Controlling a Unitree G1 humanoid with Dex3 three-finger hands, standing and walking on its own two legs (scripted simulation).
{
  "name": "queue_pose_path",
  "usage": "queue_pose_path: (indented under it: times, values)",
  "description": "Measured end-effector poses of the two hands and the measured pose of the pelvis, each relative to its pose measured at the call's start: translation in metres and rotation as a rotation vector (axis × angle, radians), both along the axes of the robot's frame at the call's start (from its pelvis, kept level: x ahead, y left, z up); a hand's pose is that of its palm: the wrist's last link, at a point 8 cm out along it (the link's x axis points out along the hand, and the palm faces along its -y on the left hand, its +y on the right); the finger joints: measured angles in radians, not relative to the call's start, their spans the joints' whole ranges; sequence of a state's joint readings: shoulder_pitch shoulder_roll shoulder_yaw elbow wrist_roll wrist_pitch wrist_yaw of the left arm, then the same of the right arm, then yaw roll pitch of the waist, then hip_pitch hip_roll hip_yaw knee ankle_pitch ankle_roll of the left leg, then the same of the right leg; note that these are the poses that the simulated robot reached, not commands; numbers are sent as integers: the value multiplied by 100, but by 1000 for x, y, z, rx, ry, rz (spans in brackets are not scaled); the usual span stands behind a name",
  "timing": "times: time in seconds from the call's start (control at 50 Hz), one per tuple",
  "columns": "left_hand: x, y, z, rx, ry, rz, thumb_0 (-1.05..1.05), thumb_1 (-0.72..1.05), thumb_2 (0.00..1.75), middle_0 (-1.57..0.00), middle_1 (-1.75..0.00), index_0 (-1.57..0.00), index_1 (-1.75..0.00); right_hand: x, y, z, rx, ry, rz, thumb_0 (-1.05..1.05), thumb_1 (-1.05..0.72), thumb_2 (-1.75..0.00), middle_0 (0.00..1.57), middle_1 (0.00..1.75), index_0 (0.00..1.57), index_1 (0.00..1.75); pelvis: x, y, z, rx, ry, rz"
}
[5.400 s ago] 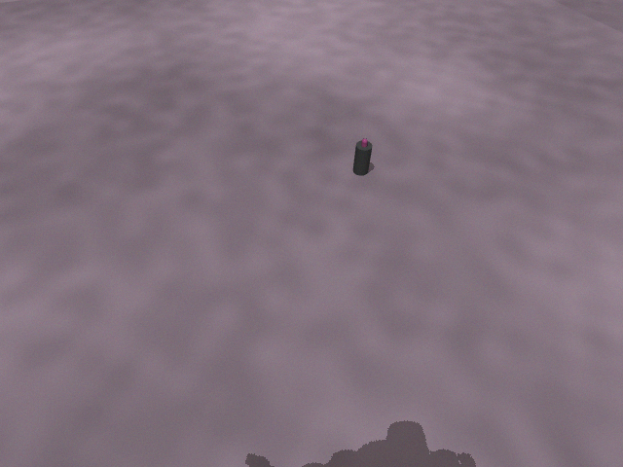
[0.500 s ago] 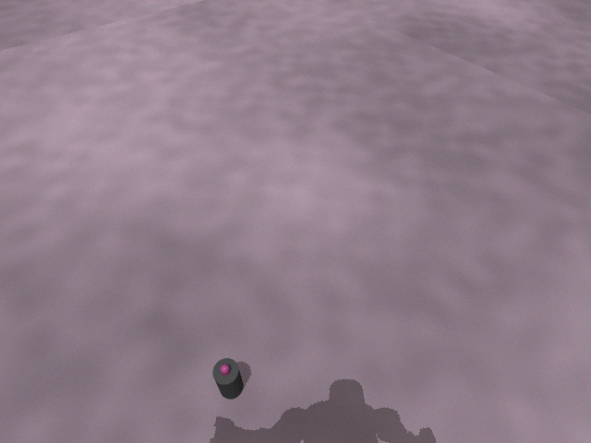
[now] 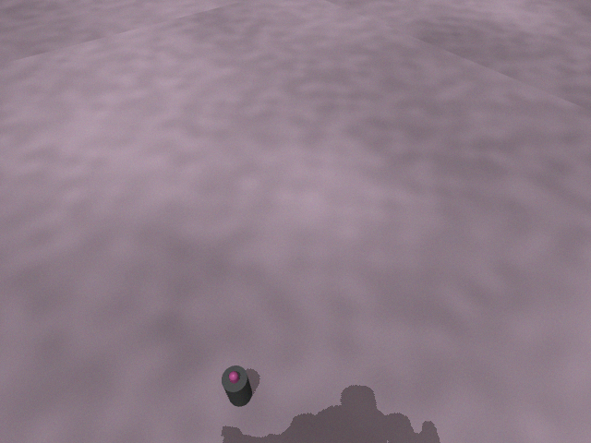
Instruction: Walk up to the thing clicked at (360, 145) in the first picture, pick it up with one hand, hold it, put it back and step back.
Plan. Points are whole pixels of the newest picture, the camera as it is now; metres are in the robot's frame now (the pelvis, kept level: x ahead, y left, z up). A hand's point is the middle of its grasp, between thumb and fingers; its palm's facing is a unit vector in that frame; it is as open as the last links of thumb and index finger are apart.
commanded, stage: walk up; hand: left
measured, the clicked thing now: (236, 384) +0.39 +0.19 -0.69
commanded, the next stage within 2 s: stand in 0.40 s
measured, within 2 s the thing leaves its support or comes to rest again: neither
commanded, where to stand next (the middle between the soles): +0.05 +0.00 m, yaw +0 degrees
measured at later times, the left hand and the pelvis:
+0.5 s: hand out of the picture +0.09 +0.25 -0.15, palm faces -0.01 -0.94 -0.34, open 7.4 cm; pelvis +0.00 +0.00 +0.00, yaw +0 degrees
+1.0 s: hand out of the picture +0.06 +0.25 -0.16, palm faces -0.01 -0.94 -0.34, open 7.4 cm; pelvis +0.00 -0.01 +0.00, yaw +1 degrees
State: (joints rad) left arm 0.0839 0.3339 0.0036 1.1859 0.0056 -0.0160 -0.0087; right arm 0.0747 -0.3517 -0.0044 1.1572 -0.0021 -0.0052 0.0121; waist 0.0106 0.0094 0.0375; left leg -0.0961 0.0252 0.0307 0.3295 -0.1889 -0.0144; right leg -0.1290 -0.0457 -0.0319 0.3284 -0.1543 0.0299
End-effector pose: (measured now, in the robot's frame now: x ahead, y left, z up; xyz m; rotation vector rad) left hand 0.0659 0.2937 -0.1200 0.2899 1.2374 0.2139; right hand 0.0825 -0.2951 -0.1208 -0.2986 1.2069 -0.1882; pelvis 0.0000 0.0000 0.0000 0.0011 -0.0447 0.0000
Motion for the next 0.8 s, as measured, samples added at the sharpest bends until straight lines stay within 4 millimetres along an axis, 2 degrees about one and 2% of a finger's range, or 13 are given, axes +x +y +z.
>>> queue_pose_path:
  times: [0.28, 0.44, 0.6, 0.8]
  values:
    - [14, -2, 0, -4, -13, -21, 1, 90, 90, -21, -30, -21, -30, -16, -4, 0, -12, 36, -26, 1, -91, -90, 20, 30, 20, 30, 3, 0, 0, 0, 1, 0]
    - [17, -1, 1, 1, -17, -22, 1, 90, 90, -21, -30, -21, -30, -18, -3, -2, -10, 44, -23, 1, -91, -90, 20, 30, 20, 30, 4, 0, 0, 1, 1, 2]
    - [14, 0, 3, 8, -20, -21, 1, 90, 90, -21, -30, -21, -30, -10, -4, 1, -12, 18, -6, 1, -91, -90, 20, 30, 20, 30, 2, -2, 1, 0, -2, 5]
    - [1, -1, 2, 8, -2, -13, 1, 90, 90, -21, -30, -21, -30, -6, -7, 2, -13, 8, 11, 1, -91, -90, 20, 30, 20, 30, -1, -5, 1, 0, 0, 9]
